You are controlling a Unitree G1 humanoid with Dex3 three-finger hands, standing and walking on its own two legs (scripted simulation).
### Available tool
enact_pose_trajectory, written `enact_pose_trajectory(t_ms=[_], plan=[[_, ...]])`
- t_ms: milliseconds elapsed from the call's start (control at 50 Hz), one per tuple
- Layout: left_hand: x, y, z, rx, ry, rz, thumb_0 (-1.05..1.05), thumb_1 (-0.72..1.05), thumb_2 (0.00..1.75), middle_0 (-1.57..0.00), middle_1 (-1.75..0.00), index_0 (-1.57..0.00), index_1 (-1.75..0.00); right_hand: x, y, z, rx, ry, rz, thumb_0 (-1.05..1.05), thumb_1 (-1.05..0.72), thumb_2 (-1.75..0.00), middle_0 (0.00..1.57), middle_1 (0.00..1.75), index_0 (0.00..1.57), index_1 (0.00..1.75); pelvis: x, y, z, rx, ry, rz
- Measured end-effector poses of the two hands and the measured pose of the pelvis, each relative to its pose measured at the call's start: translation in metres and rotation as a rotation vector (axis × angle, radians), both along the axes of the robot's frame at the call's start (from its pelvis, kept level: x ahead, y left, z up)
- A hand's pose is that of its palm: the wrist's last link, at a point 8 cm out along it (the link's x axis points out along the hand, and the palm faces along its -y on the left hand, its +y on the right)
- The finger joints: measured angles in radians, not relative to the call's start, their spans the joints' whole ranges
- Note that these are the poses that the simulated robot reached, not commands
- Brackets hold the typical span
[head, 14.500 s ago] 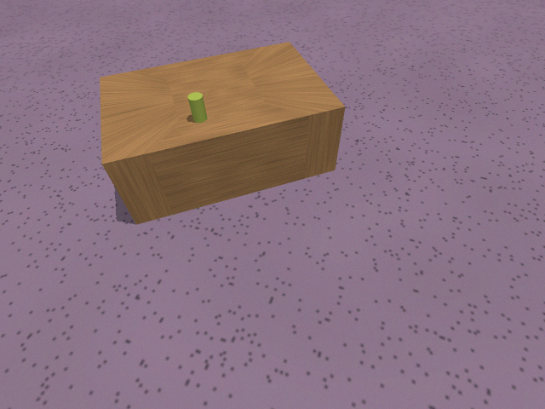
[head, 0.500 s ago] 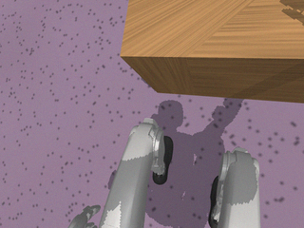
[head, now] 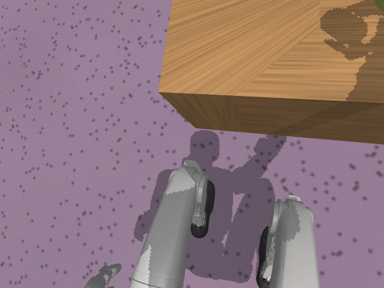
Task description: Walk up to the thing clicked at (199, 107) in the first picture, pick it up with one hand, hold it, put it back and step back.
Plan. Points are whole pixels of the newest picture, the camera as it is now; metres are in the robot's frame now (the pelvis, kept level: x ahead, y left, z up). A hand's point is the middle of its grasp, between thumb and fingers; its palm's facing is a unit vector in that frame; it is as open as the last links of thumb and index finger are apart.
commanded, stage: settle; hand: right
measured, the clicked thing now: out of the picture +0.62 -0.16 +0.05
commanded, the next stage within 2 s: lift in 0.14 s
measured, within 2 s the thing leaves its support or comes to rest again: neither
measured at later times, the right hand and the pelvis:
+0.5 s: hand out of the picture +0.60 -0.17 +0.06, palm faces +0.11 +0.99 -0.03, open 10.0 cm; pelvis +0.01 +0.01 +0.03, yaw +0 degrees
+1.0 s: hand out of the picture +0.52 -0.16 +0.16, palm faces +0.15 +0.99 -0.01, open 10.0 cm; pelvis +0.03 +0.01 +0.13, yaw +0 degrees
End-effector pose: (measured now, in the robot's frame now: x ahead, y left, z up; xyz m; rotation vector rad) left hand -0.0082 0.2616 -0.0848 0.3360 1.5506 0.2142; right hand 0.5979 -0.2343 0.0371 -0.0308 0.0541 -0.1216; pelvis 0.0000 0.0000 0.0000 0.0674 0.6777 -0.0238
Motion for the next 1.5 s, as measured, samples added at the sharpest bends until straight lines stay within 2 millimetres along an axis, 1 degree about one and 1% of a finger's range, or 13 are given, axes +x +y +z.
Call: enact_pose_trajectory(t_ms=[160, 380, 460, 540, 620, 800, 1120, 1220, 1280, 1360, 1500], plan=[[0.007, 0.001, 0.007, -0.011, -0.036, 0.012, 0.0, 0.87, 0.92, -0.21, -0.3, -0.2, -0.32, -0.001, 0.005, 0.017, 0.007, 0.012, -0.006, -0.03, 0.54, -0.88, 0.87, 1.22, 0.89, 1.22, 0.004, 0.0, 0.012, -0.006, -0.01, 0.006], [0.01, 0.004, 0.015, -0.014, -0.043, 0.016, 0.0, 0.88, 0.92, -0.22, -0.3, -0.21, -0.31, -0.011, 0.007, 0.021, -0.001, 0.013, 0.006, -0.03, 0.58, -0.91, 0.88, 1.27, 0.9, 1.27, 0.006, 0.005, 0.023, -0.016, -0.018, 0.012], [0.014, 0.006, 0.021, -0.013, -0.053, 0.014, 0.0, 0.88, 0.91, -0.22, -0.3, -0.21, -0.31, -0.017, 0.009, 0.026, 0.002, 0.008, 0.01, -0.03, 0.6, -0.91, 0.89, 1.28, 0.92, 1.27, 0.007, 0.005, 0.029, -0.016, -0.028, 0.012], [0.019, 0.007, 0.027, -0.016, -0.072, 0.016, 0.0, 0.89, 0.91, -0.21, -0.3, -0.21, -0.31, -0.024, 0.011, 0.036, 0.003, 0.011, 0.007, -0.03, 0.6, -0.91, 0.9, 1.28, 0.92, 1.28, 0.009, 0.006, 0.038, -0.019, -0.042, 0.014], [0.026, 0.007, 0.035, -0.022, -0.102, 0.022, 0.0, 0.89, 0.91, -0.21, -0.3, -0.21, -0.3, -0.032, 0.013, 0.051, 0.002, 0.009, 0.004, -0.03, 0.61, -0.91, 0.91, 1.29, 0.93, 1.28, 0.012, 0.007, 0.05, -0.023, -0.06, 0.017], [0.054, 0.008, 0.063, -0.03, -0.2, 0.025, 0.0, 0.88, 0.92, -0.21, -0.3, -0.21, -0.3, -0.061, 0.02, 0.086, 0.013, 0.021, -0.007, -0.03, 0.61, -0.9, 0.91, 1.3, 0.93, 1.29, 0.021, 0.009, 0.084, -0.029, -0.123, 0.021], [0.108, 0.013, 0.128, -0.04, -0.366, -0.007, 0.0, 0.85, 0.93, -0.21, -0.29, -0.2, -0.31, -0.129, 0.024, 0.15, 0.014, 0.004, -0.031, -0.03, 0.61, -0.89, 0.92, 1.29, 0.94, 1.29, 0.04, 0.015, 0.152, -0.04, -0.275, 0.024], [0.125, 0.014, 0.146, -0.045, -0.418, -0.025, 0.0, 0.85, 0.93, -0.21, -0.29, -0.19, -0.31, -0.145, 0.027, 0.168, 0.016, -0.004, -0.033, -0.03, 0.61, -0.89, 0.92, 1.29, 0.94, 1.29, 0.045, 0.018, 0.169, -0.043, -0.321, 0.023], [0.134, 0.015, 0.156, -0.046, -0.446, -0.036, 0.0, 0.85, 0.93, -0.2, -0.29, -0.19, -0.31, -0.153, 0.029, 0.176, 0.021, -0.011, -0.031, -0.03, 0.61, -0.89, 0.91, 1.29, 0.94, 1.29, 0.048, 0.019, 0.177, -0.044, -0.344, 0.022], [0.145, 0.015, 0.165, -0.05, -0.475, -0.046, 0.0, 0.85, 0.93, -0.2, -0.29, -0.19, -0.31, -0.162, 0.031, 0.181, 0.022, -0.01, -0.025, -0.03, 0.61, -0.89, 0.91, 1.3, 0.93, 1.29, 0.05, 0.02, 0.185, -0.047, -0.366, 0.023], [0.156, 0.013, 0.176, -0.061, -0.505, -0.053, 0.01, 0.87, 0.93, -0.2, -0.29, -0.19, -0.3, -0.178, 0.032, 0.192, 0.016, -0.018, -0.02, -0.03, 0.61, -0.89, 0.91, 1.3, 0.93, 1.3, 0.055, 0.021, 0.196, -0.048, -0.402, 0.024]])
